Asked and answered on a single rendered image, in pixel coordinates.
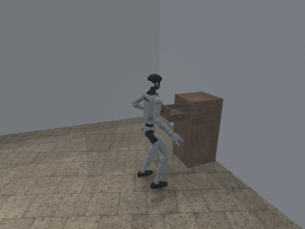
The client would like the robot right upper arm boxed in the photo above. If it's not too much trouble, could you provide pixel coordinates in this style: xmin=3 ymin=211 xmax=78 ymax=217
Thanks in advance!
xmin=152 ymin=95 xmax=163 ymax=124

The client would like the right robot forearm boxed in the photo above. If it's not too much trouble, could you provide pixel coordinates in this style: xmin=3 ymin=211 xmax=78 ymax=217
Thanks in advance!
xmin=155 ymin=117 xmax=174 ymax=137

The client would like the right robot foot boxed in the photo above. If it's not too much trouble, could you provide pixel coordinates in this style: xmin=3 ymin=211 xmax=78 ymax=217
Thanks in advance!
xmin=151 ymin=181 xmax=168 ymax=189

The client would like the right robot hand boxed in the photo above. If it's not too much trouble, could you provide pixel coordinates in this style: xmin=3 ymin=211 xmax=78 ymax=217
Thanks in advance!
xmin=172 ymin=134 xmax=183 ymax=147

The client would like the left robot thigh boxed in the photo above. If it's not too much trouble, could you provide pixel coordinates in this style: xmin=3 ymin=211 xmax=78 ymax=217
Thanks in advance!
xmin=142 ymin=128 xmax=158 ymax=156

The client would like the left robot forearm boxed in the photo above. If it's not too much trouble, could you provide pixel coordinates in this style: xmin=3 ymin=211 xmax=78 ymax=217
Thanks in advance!
xmin=137 ymin=103 xmax=144 ymax=110

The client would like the drawer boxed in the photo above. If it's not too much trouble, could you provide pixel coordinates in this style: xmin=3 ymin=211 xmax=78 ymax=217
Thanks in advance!
xmin=160 ymin=103 xmax=192 ymax=123

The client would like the robot left upper arm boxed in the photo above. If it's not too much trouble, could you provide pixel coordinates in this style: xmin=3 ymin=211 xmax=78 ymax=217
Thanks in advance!
xmin=132 ymin=90 xmax=148 ymax=108

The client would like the cabinet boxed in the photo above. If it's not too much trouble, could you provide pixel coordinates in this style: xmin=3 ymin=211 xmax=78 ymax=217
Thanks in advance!
xmin=173 ymin=92 xmax=223 ymax=168

